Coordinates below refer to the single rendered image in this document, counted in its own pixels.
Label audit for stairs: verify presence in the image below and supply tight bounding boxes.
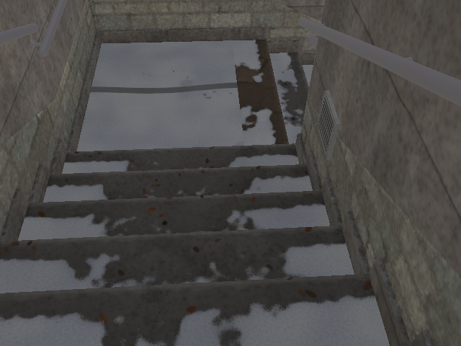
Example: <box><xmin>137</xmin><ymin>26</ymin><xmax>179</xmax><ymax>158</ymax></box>
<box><xmin>269</xmin><ymin>53</ymin><xmax>313</xmax><ymax>144</ymax></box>
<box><xmin>0</xmin><ymin>143</ymin><xmax>409</xmax><ymax>346</ymax></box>

